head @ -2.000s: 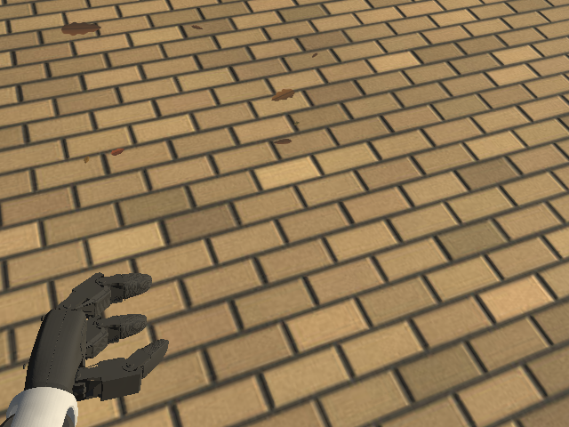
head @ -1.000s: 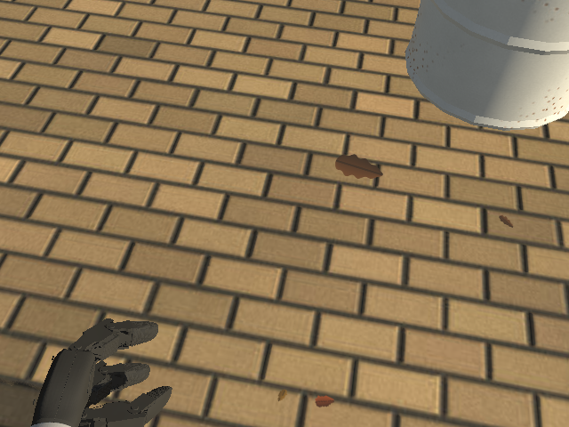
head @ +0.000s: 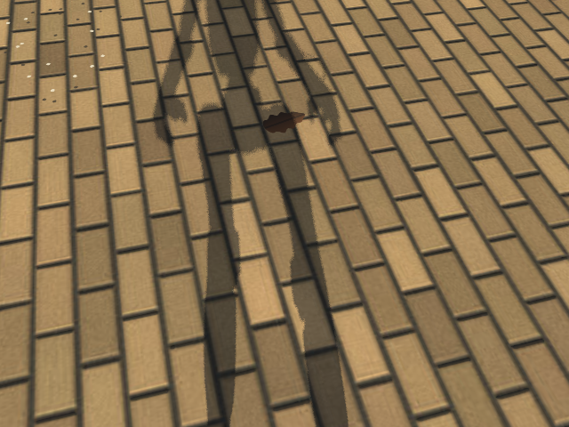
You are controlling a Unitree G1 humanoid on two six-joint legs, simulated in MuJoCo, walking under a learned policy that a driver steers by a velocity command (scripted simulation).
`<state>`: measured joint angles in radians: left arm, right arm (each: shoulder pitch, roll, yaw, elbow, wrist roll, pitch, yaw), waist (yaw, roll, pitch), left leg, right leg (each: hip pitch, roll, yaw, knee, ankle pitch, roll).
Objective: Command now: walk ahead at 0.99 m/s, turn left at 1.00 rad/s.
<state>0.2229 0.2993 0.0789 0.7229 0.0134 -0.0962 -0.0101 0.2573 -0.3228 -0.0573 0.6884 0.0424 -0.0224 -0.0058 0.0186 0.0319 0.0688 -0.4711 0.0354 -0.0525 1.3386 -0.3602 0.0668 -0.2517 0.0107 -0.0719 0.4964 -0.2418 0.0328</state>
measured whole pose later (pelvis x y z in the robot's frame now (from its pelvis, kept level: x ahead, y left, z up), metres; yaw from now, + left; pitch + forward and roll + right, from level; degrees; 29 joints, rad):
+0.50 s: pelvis +0.42 +0.10 +0.00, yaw +29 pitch -2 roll -1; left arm 0.04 0.28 0.01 0.62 0.00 -0.14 0.00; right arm 0.43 -0.28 -0.06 0.72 0.02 -0.06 0.03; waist -0.06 -0.03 0.08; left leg -0.21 -0.18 -0.06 0.51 -0.26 0.18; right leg -0.56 -0.08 0.16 1.14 -0.30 0.02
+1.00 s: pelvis +0.72 +0.20 +0.01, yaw +59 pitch +1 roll -4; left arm 0.11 0.30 0.07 0.71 0.02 -0.03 0.01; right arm 0.12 -0.37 -0.09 0.58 0.03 0.06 -0.02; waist 0.02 -0.01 0.17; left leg -0.62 0.09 0.00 1.05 -0.36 -0.06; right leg -0.30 -0.03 -0.18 0.39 -0.09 -0.01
